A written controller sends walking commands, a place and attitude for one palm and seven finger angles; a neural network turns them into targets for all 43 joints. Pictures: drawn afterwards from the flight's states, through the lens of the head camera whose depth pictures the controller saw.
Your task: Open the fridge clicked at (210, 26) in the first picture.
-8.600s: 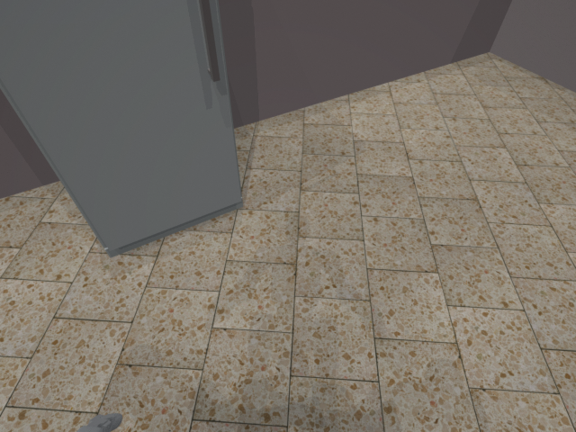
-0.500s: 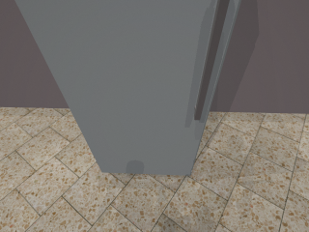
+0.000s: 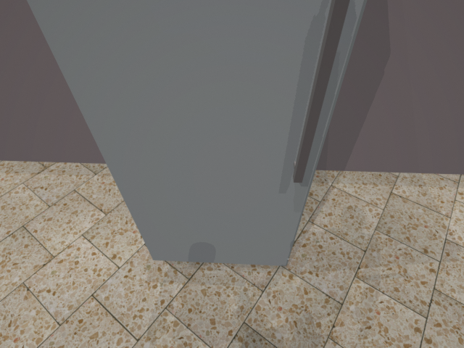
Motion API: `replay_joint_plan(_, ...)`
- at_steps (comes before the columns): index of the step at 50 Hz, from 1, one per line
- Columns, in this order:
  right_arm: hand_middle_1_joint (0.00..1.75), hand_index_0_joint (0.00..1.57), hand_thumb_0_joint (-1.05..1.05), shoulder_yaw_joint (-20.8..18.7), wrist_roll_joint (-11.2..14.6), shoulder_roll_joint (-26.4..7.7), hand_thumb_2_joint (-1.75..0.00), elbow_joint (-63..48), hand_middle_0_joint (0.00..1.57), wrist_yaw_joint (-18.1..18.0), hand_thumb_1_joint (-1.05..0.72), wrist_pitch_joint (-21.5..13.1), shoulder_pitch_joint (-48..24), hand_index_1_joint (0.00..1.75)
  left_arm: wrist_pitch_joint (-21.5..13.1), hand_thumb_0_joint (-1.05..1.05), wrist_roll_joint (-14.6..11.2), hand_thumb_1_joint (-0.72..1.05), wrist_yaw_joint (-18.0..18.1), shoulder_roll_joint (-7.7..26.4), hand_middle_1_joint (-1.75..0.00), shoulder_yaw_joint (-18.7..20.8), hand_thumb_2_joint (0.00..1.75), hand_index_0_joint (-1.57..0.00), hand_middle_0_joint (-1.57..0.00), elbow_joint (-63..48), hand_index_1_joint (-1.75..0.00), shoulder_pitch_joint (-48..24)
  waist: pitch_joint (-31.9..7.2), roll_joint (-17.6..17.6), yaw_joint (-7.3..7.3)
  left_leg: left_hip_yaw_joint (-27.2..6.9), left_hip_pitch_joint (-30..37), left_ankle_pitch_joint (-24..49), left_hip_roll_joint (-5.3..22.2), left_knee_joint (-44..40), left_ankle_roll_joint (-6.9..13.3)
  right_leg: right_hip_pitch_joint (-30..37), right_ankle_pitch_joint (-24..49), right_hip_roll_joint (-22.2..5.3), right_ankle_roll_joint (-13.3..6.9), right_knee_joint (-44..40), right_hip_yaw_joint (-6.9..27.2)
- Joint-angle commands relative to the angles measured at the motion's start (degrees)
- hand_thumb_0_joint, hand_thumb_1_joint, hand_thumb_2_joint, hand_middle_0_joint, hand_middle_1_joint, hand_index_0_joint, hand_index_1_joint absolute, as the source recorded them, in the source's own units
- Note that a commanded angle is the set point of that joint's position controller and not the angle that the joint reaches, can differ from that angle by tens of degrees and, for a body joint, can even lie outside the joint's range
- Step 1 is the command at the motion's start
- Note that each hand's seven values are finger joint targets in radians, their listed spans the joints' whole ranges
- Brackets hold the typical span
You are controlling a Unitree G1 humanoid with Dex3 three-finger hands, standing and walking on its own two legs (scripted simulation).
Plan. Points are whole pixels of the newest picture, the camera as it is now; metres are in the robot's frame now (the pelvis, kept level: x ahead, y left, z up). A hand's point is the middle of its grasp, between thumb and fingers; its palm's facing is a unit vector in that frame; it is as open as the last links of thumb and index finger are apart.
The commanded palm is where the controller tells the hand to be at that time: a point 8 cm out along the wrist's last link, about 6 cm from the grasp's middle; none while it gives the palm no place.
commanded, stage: look again from close up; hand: right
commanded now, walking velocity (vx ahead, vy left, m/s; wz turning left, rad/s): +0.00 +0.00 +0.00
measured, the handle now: (314, 97) +0.55 -0.13 +0.16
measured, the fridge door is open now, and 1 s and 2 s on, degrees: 0 0 0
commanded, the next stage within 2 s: none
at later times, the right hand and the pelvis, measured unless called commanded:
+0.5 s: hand out of the picture -0.02 -0.18 -0.18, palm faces +0.02 +0.98 -0.19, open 7.4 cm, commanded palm none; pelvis +0.00 +0.00 +0.00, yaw +0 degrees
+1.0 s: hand out of the picture -0.01 -0.17 -0.18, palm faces +0.02 +0.98 -0.18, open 7.4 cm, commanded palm none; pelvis +0.01 +0.01 +0.00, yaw +0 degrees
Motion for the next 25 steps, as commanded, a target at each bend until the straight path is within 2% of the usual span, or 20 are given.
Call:
replay_joint_plan(1, 0.30, 0.20, 0.00, -1.19, -0.10, -6.59, -0.90, -1.74, 0.20, -0.35, -0.90, -0.86, 3.72, 0.30, -1.15, 0.00, 0.07, 0.90, 0.63, 7.90, -0.30, 1.72, 0.90, -0.20, -0.20, -2.33, -0.30, 0.72, 0.90, -0.95, -0.30, -3.98, -6.10, 1.49, 4.55, -5.46, 2.49, 2.90, 0.29, -4.75, -0.67, -4.19, 5.34)
replay_joint_plan(5, 0.30, 0.20, 0.00, -1.18, -0.13, -6.26, -0.90, -1.46, 0.20, -0.38, -0.90, -0.81, 4.19, 0.30, -1.10, 0.00, 0.03, 0.90, 0.71, 7.37, -0.30, 1.64, 0.90, -0.20, -0.20, -2.16, -0.30, 1.21, 1.47, -1.40, -0.41, -4.07, -6.21, 1.32, 4.39, -5.57, 2.49, 2.62, -0.43, -4.83, -0.67, -4.33, 5.38)
replay_joint_plan(9, 0.30, 0.20, 0.00, -1.21, -0.11, -5.88, -0.90, -1.21, 0.20, -0.35, -0.90, -0.62, 4.04, 0.30, -0.93, 0.00, 0.15, 0.90, 0.72, 7.29, -0.30, 1.77, 0.90, -0.20, -0.20, -2.09, -0.30, 1.54, 2.80, -1.96, -0.14, -4.12, -7.44, -1.29, 4.17, -5.53, 2.52, 1.74, -4.72, -4.61, -0.40, -5.52, 5.61)
replay_joint_plan(14, 0.30, 0.20, 0.00, -1.20, -0.12, -5.56, -0.90, -1.17, 0.20, -0.32, -0.90, -0.66, 4.59, 0.30, -0.85, 0.00, 0.15, 0.90, 0.71, 6.83, -0.30, 1.83, 0.90, -0.20, -0.20, -2.15, -0.30, 2.18, 2.86, -1.06, -0.18, -4.19, -7.80, -2.30, 4.21, -5.61, 2.64, 1.30, -5.88, -4.34, -0.37, -5.43, 5.56)
replay_joint_plan(15, 0.30, 0.20, 0.00, -1.14, -0.18, -5.46, -0.90, -1.22, 0.20, -0.37, -0.90, -0.64, 4.76, 0.30, -0.79, 0.00, 0.12, 0.90, 0.73, 6.54, -0.30, 1.81, 0.90, -0.20, -0.20, -2.18, -0.30, 2.32, 3.04, -0.25, -0.26, -4.18, -7.82, -1.97, 4.03, -5.66, 2.62, 1.34, -4.79, -4.38, -0.43, -4.89, 5.55)
replay_joint_plan(21, 0.30, 0.20, 0.00, -1.19, -0.14, -5.17, -0.90, -1.25, 0.20, -0.38, -0.90, -0.78, 5.07, 0.30, -1.06, 0.00, 0.13, 0.90, 0.77, 6.36, -0.30, 1.84, 0.90, -0.20, -0.20, -1.99, -0.30, 2.63, 1.28, -1.26, -0.27, -4.08, -7.23, 0.01, 4.21, -4.98, 2.62, 2.29, -1.89, -4.53, -0.57, -4.18, 5.28)
replay_joint_plan(24, 0.30, 0.20, 0.00, -1.27, -0.07, -5.09, -0.90, -1.17, 0.20, -0.38, -0.90, -0.81, 4.83, 0.30, -1.13, 0.00, 0.11, 0.90, 0.84, 6.20, -0.30, 1.81, 0.90, -0.20, -0.20, -1.87, -0.30, 2.60, 1.95, -1.39, -0.33, -4.07, -7.18, -0.01, 4.19, -5.07, 2.63, 1.86, -1.80, -4.50, -0.56, -4.09, 5.31)
replay_joint_plan(25, 0.30, 0.20, 0.00, -1.21, -0.11, -4.97, -0.90, -1.08, 0.20, -0.42, -0.90, -0.85, 5.25, 0.30, -1.10, 0.00, 0.06, 0.90, 0.87, 5.82, -0.30, 1.78, 0.90, -0.20, -0.20, -1.86, -0.30, 2.61, 1.95, -0.47, -0.51, -4.12, -7.07, 0.79, 4.14, -5.22, 2.64, 2.11, -0.44, -4.63, -0.67, -3.66, 5.15)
